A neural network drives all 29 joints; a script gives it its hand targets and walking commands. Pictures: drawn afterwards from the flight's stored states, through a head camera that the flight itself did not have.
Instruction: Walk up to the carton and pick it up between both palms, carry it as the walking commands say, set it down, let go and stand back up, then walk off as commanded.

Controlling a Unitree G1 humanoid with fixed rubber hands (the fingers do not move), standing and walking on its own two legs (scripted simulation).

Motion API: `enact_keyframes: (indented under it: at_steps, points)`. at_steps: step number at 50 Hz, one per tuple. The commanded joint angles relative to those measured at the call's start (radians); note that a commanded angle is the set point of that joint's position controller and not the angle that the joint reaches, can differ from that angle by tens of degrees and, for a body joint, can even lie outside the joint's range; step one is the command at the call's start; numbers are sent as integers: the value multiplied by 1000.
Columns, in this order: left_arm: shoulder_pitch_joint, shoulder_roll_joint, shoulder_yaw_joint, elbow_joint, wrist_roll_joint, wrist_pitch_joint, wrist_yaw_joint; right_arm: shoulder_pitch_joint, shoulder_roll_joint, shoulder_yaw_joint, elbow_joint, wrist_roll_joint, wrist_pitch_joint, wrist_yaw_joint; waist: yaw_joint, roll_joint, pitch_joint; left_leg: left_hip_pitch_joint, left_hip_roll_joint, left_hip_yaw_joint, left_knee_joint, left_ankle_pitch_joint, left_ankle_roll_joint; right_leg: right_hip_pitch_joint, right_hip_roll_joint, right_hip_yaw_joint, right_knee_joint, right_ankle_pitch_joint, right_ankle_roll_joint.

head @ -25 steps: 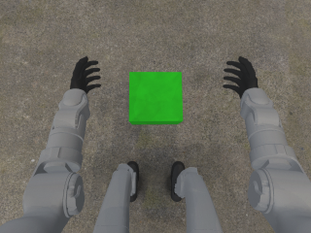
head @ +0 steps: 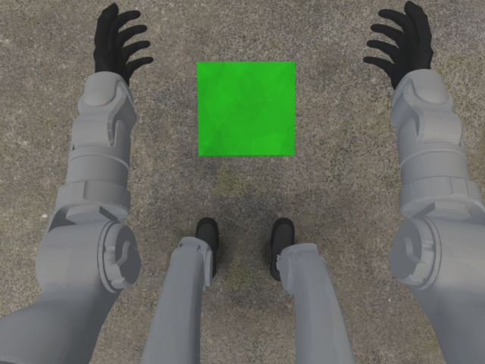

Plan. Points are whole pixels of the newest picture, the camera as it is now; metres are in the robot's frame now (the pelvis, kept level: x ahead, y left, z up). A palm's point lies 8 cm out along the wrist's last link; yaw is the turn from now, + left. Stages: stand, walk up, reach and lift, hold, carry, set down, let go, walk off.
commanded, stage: reach and lift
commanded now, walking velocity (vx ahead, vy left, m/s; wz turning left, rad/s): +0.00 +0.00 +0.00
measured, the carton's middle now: (245, 114) +0.52 +0.02 -0.58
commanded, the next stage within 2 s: none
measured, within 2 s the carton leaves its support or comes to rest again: neither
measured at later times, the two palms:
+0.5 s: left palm (154, 97) +0.50 +0.20 -0.30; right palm (363, 93) +0.53 -0.19 -0.28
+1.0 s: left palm (174, 113) +0.49 +0.19 -0.43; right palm (334, 111) +0.52 -0.18 -0.42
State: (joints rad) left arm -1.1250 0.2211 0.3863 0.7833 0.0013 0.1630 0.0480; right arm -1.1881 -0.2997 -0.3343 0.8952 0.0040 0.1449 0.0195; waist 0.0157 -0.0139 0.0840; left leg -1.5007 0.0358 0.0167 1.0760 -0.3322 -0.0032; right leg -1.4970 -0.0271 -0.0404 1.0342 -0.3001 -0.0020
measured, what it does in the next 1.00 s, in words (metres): lowers itself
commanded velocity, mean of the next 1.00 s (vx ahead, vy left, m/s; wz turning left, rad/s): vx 0.00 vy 0.00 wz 0.00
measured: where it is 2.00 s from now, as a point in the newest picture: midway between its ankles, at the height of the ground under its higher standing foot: (243, 260)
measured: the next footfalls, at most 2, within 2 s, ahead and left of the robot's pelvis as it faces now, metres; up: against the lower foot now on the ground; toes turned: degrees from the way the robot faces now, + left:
none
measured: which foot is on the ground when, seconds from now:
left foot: down 0.00-1.00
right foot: down 0.00-1.00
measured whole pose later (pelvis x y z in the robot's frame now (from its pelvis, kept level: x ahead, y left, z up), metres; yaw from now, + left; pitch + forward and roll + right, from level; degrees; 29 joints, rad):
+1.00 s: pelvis -0.06 +0.00 -0.26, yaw +1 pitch +31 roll +0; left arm -1.50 0.35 0.19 1.01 -0.20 0.17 0.15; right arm -1.58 -0.45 -0.13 1.12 0.18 0.15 -0.09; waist 0.02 -0.01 0.52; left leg -2.06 0.04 0.02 2.12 -0.60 0.00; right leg -2.09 -0.04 0.01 2.10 -0.56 0.00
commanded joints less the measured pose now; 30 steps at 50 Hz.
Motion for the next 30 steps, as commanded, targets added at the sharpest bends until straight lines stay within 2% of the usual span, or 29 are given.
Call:
enact_keyframes:
  at_steps: [1,2,3,4,5,6,7,8,9,10,11,12,13,14,15,17,18,19,20,21,22,23,24,25,26,27,28,29,30]
  points:
    - [-295,185,27,-70,19,-66,-19,-273,-193,-36,-128,-27,-45,5,-9,45,-1271,457,-98,-11,79,586,-23,467,96,51,122,530,9]
    - [-258,190,32,-31,20,-59,-20,-288,-215,-52,-105,-43,-41,5,8,-2,-1225,338,-101,-4,89,498,-28,464,90,49,157,488,11]
    - [-254,203,40,-39,31,-63,-17,-282,-222,-66,-121,-40,-45,3,11,17,-1245,305,-104,5,94,469,-30,482,87,52,174,497,11]
    - [-242,209,51,-6,26,-54,-10,-297,-233,-67,-106,-59,-39,2,0,-23,-1225,256,-104,-10,119,455,-28,475,91,34,217,488,18]
    - [-229,203,37,-21,35,-60,-6,-286,-203,-62,-116,-36,-38,5,24,30,-1207,265,-104,2,147,456,-36,400,93,37,230,450,14]
    - [-253,194,35,-15,23,-55,-8,-281,-212,-47,-87,-34,-31,4,18,23,-1215,260,-102,3,171,411,-31,385,88,42,248,402,16]
    - [-247,169,-6,60,2,-49,-9,-271,-200,-42,17,-38,-25,8,3,17,-1082,205,-104,-4,183,343,-32,274,91,21,262,296,13]
    - [-253,183,20,53,28,-41,-3,-294,-206,-44,-20,-42,-23,10,14,4,-1092,198,-100,-4,214,340,-41,228,93,26,279,277,7]
    - [-297,190,16,68,26,-36,7,-328,-226,-54,-14,-38,-24,-1,-10,25,-1108,219,-95,-10,259,330,-36,170,93,7,320,237,17]
    - [-299,220,26,27,19,-37,15,-335,-228,-44,-29,-49,-23,-6,0,6,-1163,194,-106,-6,286,338,-36,208,95,9,352,270,17]
    - [-330,212,15,63,7,-37,18,-328,-252,-51,13,-47,-20,-13,-10,29,-1134,128,-104,6,323,282,-45,160,91,17,384,223,15]
    - [-351,263,23,-37,2,-46,33,-395,-257,-30,-73,-45,-19,-25,13,-20,-1286,168,-113,18,345,328,-46,264,95,11,410,293,17]
    - [-374,251,-27,-79,-41,-28,42,-381,-277,-8,-93,-31,-3,-29,-29,-14,-1397,229,-116,11,363,345,-42,319,101,0,441,312,21]
    - [-376,289,-20,-26,-41,-19,47,-410,-314,6,-77,-12,2,-40,1,11,-1356,191,-119,23,401,297,-46,262,92,9,474,261,23]
    - [-405,265,-56,12,-56,-16,47,-432,-303,17,-44,10,7,-44,-2,32,-1259,139,-117,32,399,201,-46,207,91,-3,474,168,19]
    - [-393,289,-50,-111,-86,-13,67,-449,-328,52,-181,29,11,-56,10,-19,-1432,187,-125,30,442,297,-45,315,98,6,522,280,16]
    - [-425,305,-82,-97,-99,-4,72,-487,-329,75,-149,60,20,-60,21,10,-1430,189,-128,32,454,280,-41,283,101,-1,552,254,19]
    - [-463,307,-87,-35,-114,3,74,-515,-355,77,-105,53,24,-72,-13,-15,-1374,143,-119,34,480,174,-38,234,95,-8,563,149,22]
    - [-498,345,-94,-153,-126,6,83,-559,-343,115,-208,97,31,-79,33,-31,-1517,235,-126,37,491,230,-31,312,98,2,576,195,21]
    - [-474,348,-89,-62,-122,8,90,-529,-374,104,-121,108,34,-88,31,11,-1422,168,-116,50,520,178,-38,226,95,7,599,147,11]
    - [-520,358,-108,-159,-155,9,95,-563,-368,124,-175,121,41,-94,21,-19,-1542,237,-118,36,528,230,-35,307,97,0,607,195,3]
    - [-521,350,-114,-49,-160,16,93,-564,-338,158,-116,161,45,-97,29,-11,-1432,157,-115,50,550,178,-30,249,96,13,612,151,4]
    - [-542,356,-115,-43,-163,17,100,-584,-367,152,-82,128,45,-108,11,-31,-1437,149,-112,31,575,168,-28,248,88,1,656,140,8]
    - [-563,357,-142,-135,-178,20,103,-601,-369,156,-153,162,47,-110,19,1,-1536,211,-109,30,572,203,-33,289,97,8,663,177,-1]
    - [-577,358,-149,-23,-193,23,98,-625,-354,188,-63,190,51,-108,44,-22,-1421,126,-106,40,616,163,-26,230,83,21,680,139,-5]
    - [-575,368,-148,-118,-195,21,105,-629,-360,186,-169,188,46,-115,27,-16,-1601,229,-107,27,620,230,-26,328,89,12,698,217,1]
    - [-607,373,-169,-24,-222,26,100,-640,-367,201,-64,199,48,-118,-1,-40,-1505,145,-101,27,653,183,-22,284,81,3,734,187,-5]
    - [-622,397,-166,-111,-200,22,111,-664,-396,169,-157,201,45,-127,16,13,-1630,246,-103,25,660,227,-24,323,89,2,747,211,-4]
    - [-632,404,-175,-20,-220,28,110,-683,-433,167,-76,199,51,-134,6,17,-1558,211,-100,30,692,191,-24,298,76,2,771,181,-4]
